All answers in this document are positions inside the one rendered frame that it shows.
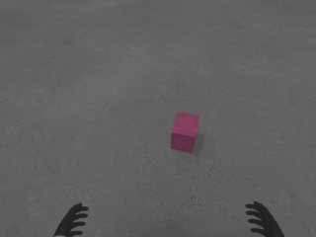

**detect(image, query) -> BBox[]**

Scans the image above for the robot left hand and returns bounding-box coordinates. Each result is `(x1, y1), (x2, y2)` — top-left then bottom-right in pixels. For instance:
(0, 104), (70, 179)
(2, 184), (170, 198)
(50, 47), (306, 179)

(53, 202), (89, 237)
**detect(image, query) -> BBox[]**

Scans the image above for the carton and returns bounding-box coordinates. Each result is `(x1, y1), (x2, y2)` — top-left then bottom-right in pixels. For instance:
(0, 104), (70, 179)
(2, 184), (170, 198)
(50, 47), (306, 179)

(170, 112), (199, 153)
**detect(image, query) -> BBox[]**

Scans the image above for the robot right hand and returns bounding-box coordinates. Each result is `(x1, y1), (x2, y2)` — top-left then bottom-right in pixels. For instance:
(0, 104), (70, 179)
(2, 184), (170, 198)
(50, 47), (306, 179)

(245, 201), (284, 237)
